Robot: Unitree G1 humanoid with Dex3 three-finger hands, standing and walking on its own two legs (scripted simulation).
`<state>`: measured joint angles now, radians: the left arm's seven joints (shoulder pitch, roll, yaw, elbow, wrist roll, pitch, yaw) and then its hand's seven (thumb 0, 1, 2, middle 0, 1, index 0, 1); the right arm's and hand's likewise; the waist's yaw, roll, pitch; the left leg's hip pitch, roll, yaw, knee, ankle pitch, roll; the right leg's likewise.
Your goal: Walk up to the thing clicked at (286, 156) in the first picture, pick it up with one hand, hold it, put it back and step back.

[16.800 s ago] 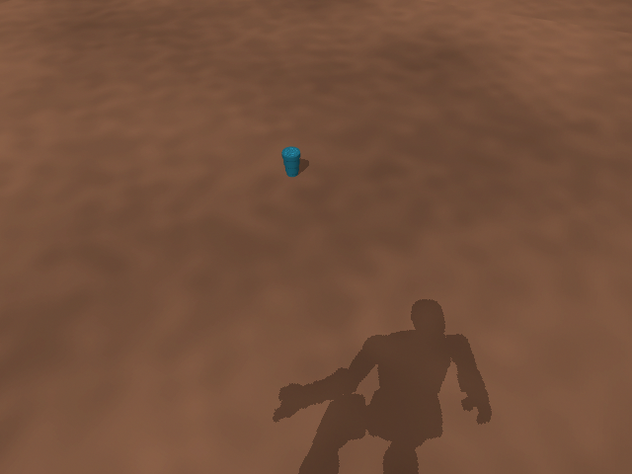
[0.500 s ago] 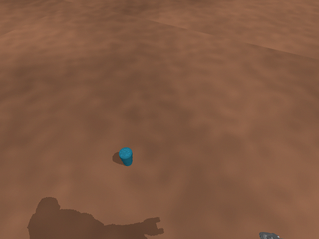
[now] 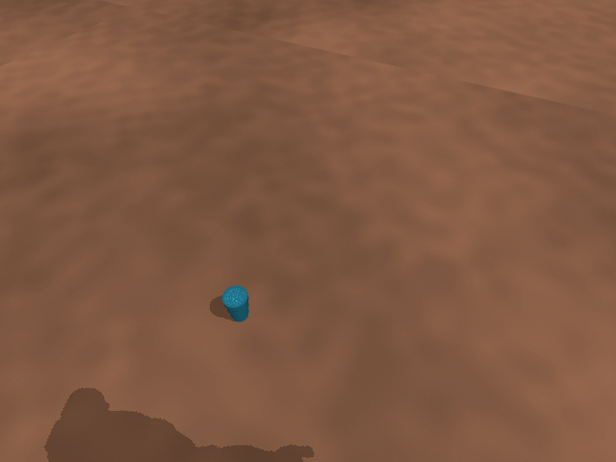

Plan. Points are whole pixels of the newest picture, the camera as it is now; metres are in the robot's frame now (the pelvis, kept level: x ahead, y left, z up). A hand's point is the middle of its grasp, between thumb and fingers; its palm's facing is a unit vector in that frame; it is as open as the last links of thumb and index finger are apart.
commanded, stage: stand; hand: left
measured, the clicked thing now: (237, 306) +0.73 +0.26 -0.72
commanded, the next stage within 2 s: walk up in 0.24 s
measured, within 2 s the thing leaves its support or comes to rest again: neither
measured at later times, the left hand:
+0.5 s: hand out of the picture +0.07 +0.30 -0.15, palm faces +0.07 -0.92 -0.37, open 7.4 cm
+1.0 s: hand (136, 361) +0.31 +0.31 -0.15, palm faces -0.05 -0.92 -0.40, open 7.4 cm
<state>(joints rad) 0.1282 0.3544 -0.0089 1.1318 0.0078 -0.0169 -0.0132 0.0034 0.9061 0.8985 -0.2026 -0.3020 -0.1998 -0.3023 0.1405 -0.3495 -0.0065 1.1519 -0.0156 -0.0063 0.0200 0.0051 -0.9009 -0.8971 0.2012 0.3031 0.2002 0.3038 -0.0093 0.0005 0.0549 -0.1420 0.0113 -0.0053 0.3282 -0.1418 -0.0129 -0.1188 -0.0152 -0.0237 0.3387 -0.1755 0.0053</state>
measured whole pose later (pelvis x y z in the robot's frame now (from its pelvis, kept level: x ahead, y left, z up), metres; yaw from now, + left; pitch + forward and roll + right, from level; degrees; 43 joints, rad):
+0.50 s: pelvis +0.06 +0.02 -0.01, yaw +3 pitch -3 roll -2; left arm 0.28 0.39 0.08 1.01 0.04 -0.05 -0.04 0.00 0.90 0.90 -0.20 -0.30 -0.20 -0.30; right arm 0.21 -0.42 -0.08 1.04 -0.04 -0.01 0.06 0.01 -0.90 -0.90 0.20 0.30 0.20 0.30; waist 0.04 0.03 0.07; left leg -0.35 0.04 -0.01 0.70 -0.41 0.02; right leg -0.03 -0.02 -0.05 0.38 -0.30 0.00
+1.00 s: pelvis +0.23 +0.02 -0.03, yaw +1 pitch -3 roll +2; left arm 0.25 0.41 0.07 0.90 0.02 -0.04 -0.07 0.00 0.91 0.90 -0.20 -0.30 -0.20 -0.30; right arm 0.36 -0.41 -0.07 0.87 -0.02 -0.06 0.05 0.01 -0.90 -0.90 0.20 0.30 0.20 0.30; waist -0.04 0.01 0.08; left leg -0.07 0.03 0.07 0.56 -0.44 -0.01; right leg -0.37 -0.06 -0.02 0.61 -0.18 -0.02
